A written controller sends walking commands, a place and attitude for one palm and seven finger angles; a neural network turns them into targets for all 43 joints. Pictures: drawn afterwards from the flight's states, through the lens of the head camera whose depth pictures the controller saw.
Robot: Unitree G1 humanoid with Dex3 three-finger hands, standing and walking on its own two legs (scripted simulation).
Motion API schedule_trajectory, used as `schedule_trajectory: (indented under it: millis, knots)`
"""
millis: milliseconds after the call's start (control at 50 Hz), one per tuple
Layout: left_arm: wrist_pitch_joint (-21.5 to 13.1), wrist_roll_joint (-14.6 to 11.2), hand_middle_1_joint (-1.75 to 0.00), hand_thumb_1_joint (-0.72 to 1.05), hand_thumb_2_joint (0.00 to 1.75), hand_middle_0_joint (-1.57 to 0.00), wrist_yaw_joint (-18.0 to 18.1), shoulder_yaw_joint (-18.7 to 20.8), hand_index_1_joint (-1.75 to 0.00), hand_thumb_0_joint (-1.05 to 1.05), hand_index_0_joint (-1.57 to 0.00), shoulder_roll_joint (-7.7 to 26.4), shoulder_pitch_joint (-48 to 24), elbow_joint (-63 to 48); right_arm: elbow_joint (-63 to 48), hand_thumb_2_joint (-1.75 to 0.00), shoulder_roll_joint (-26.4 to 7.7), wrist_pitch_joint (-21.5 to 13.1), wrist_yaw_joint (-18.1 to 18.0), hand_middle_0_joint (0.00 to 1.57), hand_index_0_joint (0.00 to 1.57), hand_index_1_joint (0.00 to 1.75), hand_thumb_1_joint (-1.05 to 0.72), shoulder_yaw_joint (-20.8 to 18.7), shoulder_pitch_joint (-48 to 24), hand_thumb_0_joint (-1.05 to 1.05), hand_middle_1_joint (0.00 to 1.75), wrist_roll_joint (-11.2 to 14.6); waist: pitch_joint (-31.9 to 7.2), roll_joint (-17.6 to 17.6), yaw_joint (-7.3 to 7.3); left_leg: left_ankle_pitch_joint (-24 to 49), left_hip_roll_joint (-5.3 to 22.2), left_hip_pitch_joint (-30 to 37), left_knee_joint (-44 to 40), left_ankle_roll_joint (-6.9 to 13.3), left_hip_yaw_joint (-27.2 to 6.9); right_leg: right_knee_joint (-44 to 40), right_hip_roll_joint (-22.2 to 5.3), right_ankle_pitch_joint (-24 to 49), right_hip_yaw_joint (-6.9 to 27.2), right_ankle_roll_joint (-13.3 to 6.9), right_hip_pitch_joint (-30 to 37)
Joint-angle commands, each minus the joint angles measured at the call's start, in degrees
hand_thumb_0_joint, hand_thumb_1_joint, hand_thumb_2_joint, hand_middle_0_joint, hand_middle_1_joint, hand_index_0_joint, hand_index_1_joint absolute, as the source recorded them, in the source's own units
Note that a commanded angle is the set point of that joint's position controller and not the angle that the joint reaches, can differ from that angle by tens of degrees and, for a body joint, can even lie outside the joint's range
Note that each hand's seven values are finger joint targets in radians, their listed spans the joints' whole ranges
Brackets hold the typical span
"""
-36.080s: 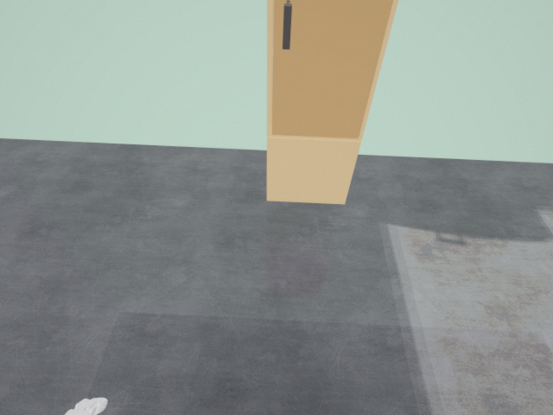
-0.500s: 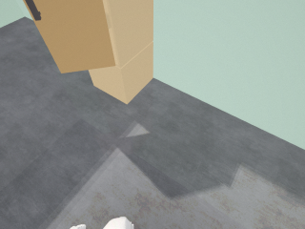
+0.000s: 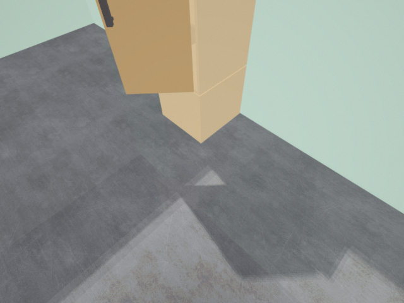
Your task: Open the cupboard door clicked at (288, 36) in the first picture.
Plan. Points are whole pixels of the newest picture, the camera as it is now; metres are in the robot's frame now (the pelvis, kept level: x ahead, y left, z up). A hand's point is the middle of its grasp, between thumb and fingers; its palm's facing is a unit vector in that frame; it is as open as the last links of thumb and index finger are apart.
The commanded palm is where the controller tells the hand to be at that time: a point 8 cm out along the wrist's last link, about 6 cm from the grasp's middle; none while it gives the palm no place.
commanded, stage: take the last steps up to it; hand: left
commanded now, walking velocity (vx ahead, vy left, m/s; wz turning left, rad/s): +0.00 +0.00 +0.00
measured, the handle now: (106, 6) +1.05 +0.43 +0.09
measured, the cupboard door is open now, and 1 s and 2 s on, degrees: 47 47 47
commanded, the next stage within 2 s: come to a stop and stand still in 1.50 s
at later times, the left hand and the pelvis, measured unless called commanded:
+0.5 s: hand out of the picture -0.04 +0.24 -0.18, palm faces +0.23 -0.96 -0.18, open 7.4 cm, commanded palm none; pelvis +0.06 +0.07 +0.00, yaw +8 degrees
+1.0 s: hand (117, 208) +0.36 +0.26 -0.15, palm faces +0.09 -0.98 -0.19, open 7.4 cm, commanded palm none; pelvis +0.24 +0.08 +0.00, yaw +7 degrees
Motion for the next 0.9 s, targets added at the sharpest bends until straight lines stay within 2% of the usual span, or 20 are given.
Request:
schedule_trajectory:
  millis: [0, 20, 40, 80, 160, 240, 320, 360, 380, 400, 420, 440, 460, 500, 540, 620, 800, 840, 860, 880]
  knots:
    - [-1.72, 0.42, -0.3, 0.9, 0.9, -0.2, 1.03, 1.92, -0.3, 0.0, -0.2, 10.65, 6.08, -1.58, -5.06, -0.9, -6.24, -0.06, -0.04, 0.2, 0.2, 0.3, -0.9, -2.57, -2.71, 0.0, 0.3, -0.19, -3.63, -16.56, 1.88, -17.57, 0.19, -10.85, 24.23, -0.72, -2.03, -18.42, -21.75, 15.36, 20.52, -11.04, 5.21]
    - [-1.94, 0.34, -0.3, 0.9, 0.9, -0.2, 0.98, 1.67, -0.3, 0.0, -0.2, 9.27, 4.87, -1.65, -4.02, -0.9, -6.53, 0.02, 0.08, 0.2, 0.2, 0.3, -0.9, -2.67, -2.89, 0.0, 0.3, -0.38, -0.77, -15.81, 1.54, -14.52, 0.92, -13.52, 29.55, -1.04, -2.06, -17.95, -19.72, 16.82, 19.4, -11.1, 5.98]
    - [-2.18, 0.25, -0.3, 0.9, 0.9, -0.2, 0.82, 1.48, -0.3, 0.0, -0.2, 7.89, 4.31, -1.61, -2.9, -0.9, -6.48, -0.06, 0.37, 0.2, 0.2, 0.3, -0.9, -2.68, -2.37, 0.0, 0.3, -0.43, 0.27, -11.85, 1.01, -10.92, 1.77, -15.14, 32.5, -1.52, -2.07, -17.28, -17.79, 17.29, 15.44, -10.05, 7.33]
    - [-2.81, 0.13, -0.3, 0.9, 0.9, -0.2, 0.52, 1.51, -0.3, 0.0, -0.2, 6.8, 4.99, -1.38, -1.75, -0.9, -5.24, -0.36, 0.93, 0.2, 0.2, 0.3, -0.9, -2.41, -1.32, 0.0, 0.3, -0.52, -0.98, -9.53, 0.91, -6.14, 2.61, -16.16, 32.99, -2.26, -1.04, -17.3, -16.0, 15.94, 9.86, -7.76, 9.77]
    - [-3.79, 0.46, -0.3, 0.9, 0.9, -0.2, 0.38, 2.05, -0.3, 0.0, -0.2, 6.48, 9.45, 1.04, -1.97, -0.9, -3.83, -0.84, 1.75, 0.2, 0.2, 0.3, -0.9, -2.21, -3.97, 0.0, 0.3, -0.67, -0.62, -7.35, 2.91, -3.99, 3.99, -17.64, 25.89, -2.86, 1.35, -19.78, -17.59, 10.51, 8.23, -7.65, 13.5]
    - [-4.11, 0.87, -0.3, 0.9, 0.9, -0.2, 0.04, 2.25, -0.3, 0.0, -0.2, 7.33, 12.39, 3.92, -2.95, -0.9, -3.01, -1.59, 2.29, 0.2, 0.2, 0.3, -0.9, -1.7, -6.86, 0.0, 0.3, -0.51, 0.43, -9.72, 4.1, -4.94, 4.4, -16.63, 15.45, -2.59, 3.75, -19.91, -18.84, 11.17, 6.31, -8.25, 15.59]
    - [-3.79, 1.14, -0.3, 0.9, 0.9, -0.2, -0.35, 2.38, -0.3, 0.0, -0.2, 8.52, 11.39, 5.0, -3.08, -0.9, -2.31, -2.62, 2.68, 0.2, 0.2, 0.3, -0.9, -1.16, -5.46, 0.0, 0.3, -0.36, 0.13, -11.99, 3.06, -5.1, 2.51, -5.44, 3.48, -1.15, 7.13, -17.43, -17.95, 8.11, 2.9, -7.12, 9.55]
    - [-3.41, 0.7, -0.3, 0.9, 0.9, -0.2, -0.57, 2.37, -0.3, 0.0, -0.2, 8.57, 9.11, 5.15, -0.79, -0.9, -3.0, -3.36, 2.31, 0.2, 0.2, 0.3, -0.9, -1.15, 1.0, 0.0, 0.3, -0.52, -0.71, -8.34, -0.56, 0.97, 0.02, 8.26, -5.17, -0.62, 10.74, -13.43, -14.66, 4.01, -0.78, -4.84, 1.47]
    - [-3.15, 0.5, -0.3, 0.9, 0.9, -0.2, -0.84, 2.09, -0.3, 0.0, -0.2, 7.38, 7.81, 4.71, 1.17, -0.9, -5.75, -3.84, 1.67, 0.2, 0.2, 0.3, -0.9, -1.75, 7.03, 0.0, 0.3, -0.53, -3.04, -2.93, -3.34, -0.73, 1.25, 17.83, -8.23, 0.15, 9.06, -5.83, -12.1, 2.38, -3.35, -3.33, -3.75]
    - [-2.98, 0.2, -0.3, 0.9, 0.9, -0.2, -1.34, 1.54, -0.3, 0.0, -0.2, 3.94, 7.84, 3.72, 2.62, -0.9, -11.07, -4.12, 0.98, 0.2, 0.2, 0.3, -0.9, -3.39, 13.58, 0.0, 0.3, -1.04, -6.02, 10.78, -6.12, -4.77, 12.52, 26.26, -11.05, 4.13, -6.51, 9.09, -5.45, -5.47, -8.31, -0.59, -13.83]
    - [-2.93, 0.18, -0.3, 0.9, 0.9, -0.2, -1.22, 0.67, -0.3, 0.0, -0.2, 1.45, 4.17, 0.6, 3.71, -0.9, -15.07, -3.99, -0.05, 0.2, 0.2, 0.3, -0.9, -4.15, 20.75, 0.0, 0.3, -1.47, -6.2, 16.84, -8.83, -6.05, 22.68, 28.19, -18.63, 9.99, -20.97, 24.18, -0.94, -17.12, -7.2, 0.18, -23.12]
    - [-2.91, 0.55, -0.3, 0.9, 0.9, -0.2, -0.84, 0.46, -0.3, 0.0, -0.2, 1.88, 0.25, -0.37, 4.34, -0.9, -14.32, -4.01, -0.58, 0.2, 0.2, 0.3, -0.9, -3.83, 19.82, 0.0, 0.3, -1.4, -4.53, 12.67, -8.47, -9.85, 24.5, 23.26, -20.39, 12.52, -22.79, 32.59, -2.75, -16.16, -1.37, -1.52, -25.75]
    - [-2.78, 0.36, -0.3, 0.9, 0.9, -0.2, -1.02, 0.59, -0.3, 0.0, -0.2, 1.45, -1.37, -0.16, 2.96, -0.9, -12.45, -4.21, -0.92, 0.2, 0.2, 0.3, -0.9, -3.28, 15.8, 0.0, 0.3, -1.2, -1.77, 12.11, -6.56, -11.11, 23.8, 18.14, -21.52, 12.72, -21.71, 36.83, -4.57, -11.1, 1.23, -1.86, -27.4]
    - [-2.61, 0.68, -0.3, 0.9, 0.9, -0.2, -1.88, 0.77, -0.3, 0.0, -0.2, 1.89, 1.89, 2.39, 1.5, -0.9, -7.46, -5.3, -1.0, 0.2, 0.2, 0.3, -0.9, -1.69, 9.69, 0.0, 0.3, -1.01, 1.06, 6.6, -2.45, -4.31, 20.22, 11.43, -22.75, 10.19, -12.45, 36.03, -6.52, -2.8, 2.42, -1.72, -23.27]
    - [-2.18, 0.64, -0.3, 0.9, 0.9, -0.2, -2.11, 0.52, -0.3, 0.0, -0.2, 0.5, 3.93, 3.48, 2.18, -0.9, -5.92, -6.46, -1.15, 0.2, 0.2, 0.3, -0.9, -0.99, 9.83, 0.0, 0.3, -0.8, 0.6, 4.9, -0.91, 7.85, 17.78, 12.1, -22.91, 9.74, -6.24, 32.88, -5.72, 1.19, 1.82, -0.95, -21.6]
    - [-1.73, 0.52, -0.3, 0.9, 0.9, -0.2, -2.13, 0.4, -0.3, 0.0, -0.2, 0.09, 1.69, 2.56, 3.82, -0.9, -5.23, -7.0, -1.24, 0.2, 0.2, 0.3, -0.9, -0.92, 12.02, 0.0, 0.3, -0.53, 0.52, 3.85, -0.37, 19.08, 16.28, 14.23, -22.7, 10.16, -0.48, 24.18, -4.87, 5.75, 0.79, -0.32, -20.46]
    - [-2.15, 0.33, -0.3, 0.9, 0.9, -0.2, -2.32, 0.02, -0.3, 0.0, -0.2, 0.45, -9.65, -1.89, 8.18, -0.9, -5.28, -6.46, -1.45, 0.2, 0.2, 0.3, -0.9, -0.29, 18.61, 0.0, 0.3, -1.29, 3.62, 4.65, -2.62, 29.82, 16.22, 16.36, -17.2, 8.69, 1.78, 6.24, -0.84, 5.32, -2.97, -2.77, -12.56]
    - [-2.55, 0.28, -0.3, 0.9, 0.9, -0.2, -2.24, 0.53, -0.3, 0.0, -0.2, 1.64, -2.72, -0.16, 8.57, -0.9, -6.04, -6.26, -1.51, 0.2, 0.2, 0.3, -0.9, -0.27, 17.3, 0.0, 0.3, -1.06, 0.27, 2.98, 1.36, 37.68, 14.64, 14.82, -8.59, 7.26, 3.68, 1.05, 1.88, 6.08, -4.85, -4.02, -1.09]
    - [-3.15, 0.37, -0.3, 0.9, 0.9, -0.2, -1.95, 1.28, -0.3, 0.0, -0.2, 3.33, 4.82, 2.16, 8.26, -0.9, -5.97, -6.35, -1.45, 0.2, 0.2, 0.3, -0.9, -0.32, 16.15, 0.0, 0.3, -0.5, -3.27, 1.41, 4.83, 37.68, 12.03, 8.71, 1.19, 5.32, 5.08, -1.85, 1.35, 9.51, -3.23, -5.4, 12.1]
    - [-3.9, 0.62, -0.3, 0.9, 0.9, -0.2, -1.3, 2.76, -0.3, 0.0, -0.2, 8.07, 14.39, 4.8, 7.11, -0.9, -4.59, -6.61, -1.07, 0.2, 0.2, 0.3, -0.9, -0.28, 15.86, 0.0, 0.3, 0.28, -9.32, -6.71, 8.14, 23.98, 6.46, -4.72, 16.19, 2.55, 9.17, -3.75, -10.27, 12.85, 11.41, -10.22, 28.29]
